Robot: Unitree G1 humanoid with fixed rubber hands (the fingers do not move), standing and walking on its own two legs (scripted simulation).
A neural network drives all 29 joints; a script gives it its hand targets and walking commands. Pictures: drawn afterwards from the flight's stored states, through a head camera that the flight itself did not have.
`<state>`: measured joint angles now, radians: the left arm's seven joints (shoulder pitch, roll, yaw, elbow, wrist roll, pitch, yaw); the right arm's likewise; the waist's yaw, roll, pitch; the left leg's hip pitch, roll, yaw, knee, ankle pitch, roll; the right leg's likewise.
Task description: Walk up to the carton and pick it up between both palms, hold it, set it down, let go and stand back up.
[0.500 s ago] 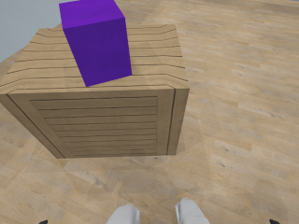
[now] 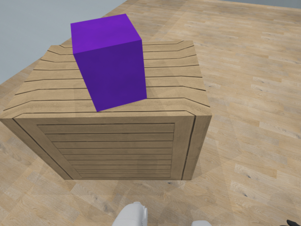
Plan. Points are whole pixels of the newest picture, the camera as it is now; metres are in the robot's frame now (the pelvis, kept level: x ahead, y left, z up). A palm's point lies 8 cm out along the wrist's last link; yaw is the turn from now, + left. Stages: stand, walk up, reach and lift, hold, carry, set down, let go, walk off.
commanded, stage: walk up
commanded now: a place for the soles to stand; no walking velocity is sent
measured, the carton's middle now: (111, 63) +0.66 +0.18 +0.07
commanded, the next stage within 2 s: none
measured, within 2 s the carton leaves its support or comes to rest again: neither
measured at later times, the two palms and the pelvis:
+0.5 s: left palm (32, 219) +0.16 +0.34 -0.06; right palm (277, 205) +0.20 -0.32 -0.09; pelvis +0.11 +0.00 +0.02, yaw +0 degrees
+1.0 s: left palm (17, 184) +0.25 +0.44 -0.08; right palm (226, 187) +0.25 -0.20 -0.09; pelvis +0.18 +0.11 +0.01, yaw -1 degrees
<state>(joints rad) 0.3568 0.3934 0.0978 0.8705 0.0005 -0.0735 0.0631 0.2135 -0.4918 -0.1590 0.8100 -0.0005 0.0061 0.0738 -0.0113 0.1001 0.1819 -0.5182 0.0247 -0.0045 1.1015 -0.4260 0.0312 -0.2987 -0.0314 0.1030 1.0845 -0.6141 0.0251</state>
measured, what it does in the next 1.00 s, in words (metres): walks ahead: right foot, then left foot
